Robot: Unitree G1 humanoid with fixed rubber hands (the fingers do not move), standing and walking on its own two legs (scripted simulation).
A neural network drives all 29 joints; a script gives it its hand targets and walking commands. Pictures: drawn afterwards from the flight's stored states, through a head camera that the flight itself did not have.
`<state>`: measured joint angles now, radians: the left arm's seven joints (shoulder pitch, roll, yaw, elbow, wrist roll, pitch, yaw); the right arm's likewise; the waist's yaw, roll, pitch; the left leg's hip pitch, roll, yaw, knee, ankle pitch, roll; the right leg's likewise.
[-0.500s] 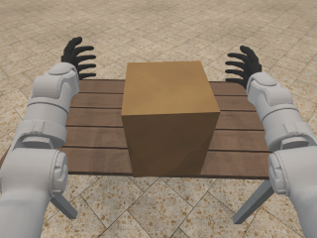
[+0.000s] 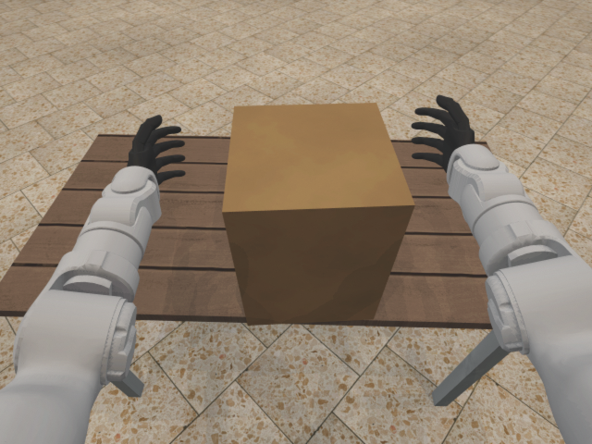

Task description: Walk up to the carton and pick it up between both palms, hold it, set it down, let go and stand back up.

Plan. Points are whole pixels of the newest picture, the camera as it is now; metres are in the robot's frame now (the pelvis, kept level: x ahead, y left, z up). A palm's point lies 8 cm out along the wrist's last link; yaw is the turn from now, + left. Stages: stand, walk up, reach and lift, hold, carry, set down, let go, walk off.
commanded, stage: reach and lift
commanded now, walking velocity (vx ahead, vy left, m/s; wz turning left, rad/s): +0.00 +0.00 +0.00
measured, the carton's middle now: (308, 220) +0.46 -0.02 +0.02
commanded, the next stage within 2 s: none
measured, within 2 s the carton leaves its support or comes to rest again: neither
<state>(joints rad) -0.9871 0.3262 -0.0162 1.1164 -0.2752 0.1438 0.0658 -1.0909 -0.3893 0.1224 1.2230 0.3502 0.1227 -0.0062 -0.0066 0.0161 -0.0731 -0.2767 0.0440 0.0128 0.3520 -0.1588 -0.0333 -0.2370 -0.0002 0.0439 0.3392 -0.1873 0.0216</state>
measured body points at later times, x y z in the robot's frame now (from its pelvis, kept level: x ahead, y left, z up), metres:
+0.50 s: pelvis +0.00 +0.00 -0.01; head +0.06 -0.01 +0.44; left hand +0.46 +0.18 +0.08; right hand +0.46 -0.22 +0.10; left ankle +0.01 +0.14 -0.75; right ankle -0.01 -0.13 -0.75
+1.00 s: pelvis +0.00 +0.00 -0.01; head +0.05 +0.00 +0.44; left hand +0.46 +0.14 +0.09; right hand +0.46 -0.19 +0.10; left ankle +0.01 +0.14 -0.75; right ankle -0.01 -0.13 -0.75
